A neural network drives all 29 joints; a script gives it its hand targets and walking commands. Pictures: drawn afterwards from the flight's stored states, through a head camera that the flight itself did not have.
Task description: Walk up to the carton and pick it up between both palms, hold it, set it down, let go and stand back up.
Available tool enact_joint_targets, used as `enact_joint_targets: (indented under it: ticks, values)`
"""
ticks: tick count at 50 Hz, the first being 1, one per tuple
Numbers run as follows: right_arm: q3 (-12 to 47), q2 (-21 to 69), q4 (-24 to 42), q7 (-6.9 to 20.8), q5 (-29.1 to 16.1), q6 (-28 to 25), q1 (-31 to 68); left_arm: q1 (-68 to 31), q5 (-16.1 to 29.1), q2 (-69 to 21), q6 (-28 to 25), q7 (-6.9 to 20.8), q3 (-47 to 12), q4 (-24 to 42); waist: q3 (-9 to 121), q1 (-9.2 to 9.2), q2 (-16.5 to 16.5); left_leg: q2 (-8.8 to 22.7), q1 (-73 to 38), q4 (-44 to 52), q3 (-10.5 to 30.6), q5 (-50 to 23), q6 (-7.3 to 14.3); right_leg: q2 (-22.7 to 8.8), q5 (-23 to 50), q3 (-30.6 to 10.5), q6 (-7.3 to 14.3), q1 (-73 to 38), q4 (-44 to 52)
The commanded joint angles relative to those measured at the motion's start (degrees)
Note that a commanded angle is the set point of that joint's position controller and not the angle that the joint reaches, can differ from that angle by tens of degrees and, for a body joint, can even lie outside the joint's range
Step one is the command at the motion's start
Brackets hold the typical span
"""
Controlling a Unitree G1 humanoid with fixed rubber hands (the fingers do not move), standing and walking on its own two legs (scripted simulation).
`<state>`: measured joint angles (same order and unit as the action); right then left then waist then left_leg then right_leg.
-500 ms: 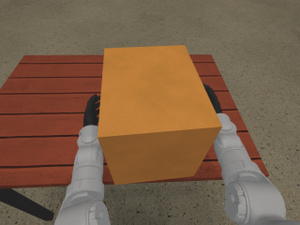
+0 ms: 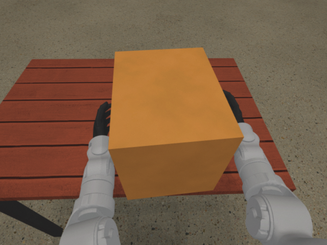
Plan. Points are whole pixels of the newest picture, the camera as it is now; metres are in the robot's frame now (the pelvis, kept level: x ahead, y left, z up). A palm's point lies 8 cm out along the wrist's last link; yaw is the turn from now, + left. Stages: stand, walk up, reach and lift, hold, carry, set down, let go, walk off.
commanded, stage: reach and lift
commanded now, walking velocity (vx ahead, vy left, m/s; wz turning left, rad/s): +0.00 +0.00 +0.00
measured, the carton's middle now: (165, 123) +0.42 +0.05 +0.05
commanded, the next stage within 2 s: none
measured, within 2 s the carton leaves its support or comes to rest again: leaves its support in 0.24 s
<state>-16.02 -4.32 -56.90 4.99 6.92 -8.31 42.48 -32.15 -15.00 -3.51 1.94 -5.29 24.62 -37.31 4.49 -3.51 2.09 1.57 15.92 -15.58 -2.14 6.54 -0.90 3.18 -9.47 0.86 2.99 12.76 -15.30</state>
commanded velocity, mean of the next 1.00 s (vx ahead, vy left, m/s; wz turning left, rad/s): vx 0.00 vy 0.00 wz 0.00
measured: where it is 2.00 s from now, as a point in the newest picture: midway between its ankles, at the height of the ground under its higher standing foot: outside the picture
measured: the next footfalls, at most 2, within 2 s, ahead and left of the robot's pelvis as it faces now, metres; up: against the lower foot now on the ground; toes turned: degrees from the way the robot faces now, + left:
none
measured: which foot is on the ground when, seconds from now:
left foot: down 0.00-1.00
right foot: down 0.00-1.00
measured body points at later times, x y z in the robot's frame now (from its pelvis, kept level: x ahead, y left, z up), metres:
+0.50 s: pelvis -0.03 +0.00 +0.00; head -0.03 +0.03 +0.45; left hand +0.35 +0.21 +0.08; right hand +0.39 -0.13 +0.10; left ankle +0.01 +0.13 -0.75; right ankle -0.03 -0.08 -0.75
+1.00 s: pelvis -0.02 +0.02 +0.00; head -0.05 +0.04 +0.45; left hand +0.37 +0.21 +0.13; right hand +0.39 -0.12 +0.15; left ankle +0.01 +0.13 -0.75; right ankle -0.03 -0.08 -0.75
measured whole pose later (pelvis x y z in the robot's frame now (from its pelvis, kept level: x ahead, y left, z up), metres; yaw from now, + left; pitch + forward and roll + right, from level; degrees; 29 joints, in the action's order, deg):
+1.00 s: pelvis -0.02 +0.02 +0.00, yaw +1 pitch +1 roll +0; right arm -11.4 -5.9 -55.5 0.3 -1.6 -0.1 43.9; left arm -38.4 -9.5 1.7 16.3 -7.1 16.8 -36.6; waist 5.9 -0.4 3.1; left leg 0.4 11.9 -16.4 -1.1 5.5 0.3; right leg 2.0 -8.3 2.2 1.8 7.7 -15.0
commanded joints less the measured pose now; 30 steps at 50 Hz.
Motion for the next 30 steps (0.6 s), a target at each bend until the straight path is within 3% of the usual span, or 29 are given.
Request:
enact_joint_targets:
  ticks: [1, 10, 14, 18, 24, 26, 30]
  values:
    - [14.06, 30.75, 3.8, 3.67, 1.76, -2.92, 23.85, -30.48, 0.72, -28.08, -1.05, 5.67, -21.1, 3.95, 23.67, -1.69, -2.17, -0.85, -7.66, -1.69, -2.42, -16.58, 0.32, -3.88, 31.83, 0.74, -5.0, -14.53, -3.35]
    - [17.06, 32.19, 9.93, 0.98, 4.45, -11.85, 32.35, -39.03, 2.81, -31.04, -7.63, 5.08, -23.75, 5.23, 34.04, -0.4, -1.0, -0.77, -7.02, -3.9, -2.24, -24.83, -1.15, -4.42, 50.43, 2.14, -5.69, -20.59, -7.27]
    - [15.98, 31.56, 7.78, -0.12, 7.3, -15.48, 34.05, -40.64, 1.25, -30.99, -9.66, 6.02, -21.86, 2.78, 33.47, 0.15, -0.25, -0.47, -6.19, -2.37, -2.27, -22.39, -0.88, -5.3, 51.38, 2.26, -5.84, -22.4, -7.2]
    - [14.99, 29.35, 3.62, -0.35, 7.06, -15.86, 34.59, -41.04, 0.72, -29.7, -8.8, 6.69, -21.1, 0.56, 29.69, -0.07, 0.29, -0.06, -6.53, 0.01, -2.87, -15.64, -0.34, -5.14, 39.64, 2.27, -5.29, -19.95, -4.65]
    - [11.18, 28.66, 2.46, 1.53, 4.31, -10.17, 38.49, -48.64, 3.04, -29.02, -3.98, 5.01, -24.13, 1.07, 26.05, -0.4, -1.67, -0.01, -8.6, 2.62, -4.65, -1.9, 0.94, -4.52, 4.65, 2.82, -2.8, -7.81, 1.15]
    - [10.57, 28.85, 4.01, 2.33, 3.4, -8.6, 40.91, -51.17, 4.37, -29.83, -2.45, 4.21, -25.58, 2.0, 28.29, -0.15, -2.44, 0.09, -9.77, 2.32, -4.75, -0.79, 1.02, -4.41, 0.42, 2.96, -2.24, -4.87, 1.76]
    - [11.42, 29.2, 7.95, 3.43, 1.84, -7.06, 44.83, -54.16, 6.9, -31.38, -1.16, 3.18, -28.21, 3.36, 34.23, 0.31, -3.56, 0.26, -12.31, 0.83, -3.79, -2.02, 0.88, -4.03, 1.65, 3.02, -1.7, -3.72, 1.22]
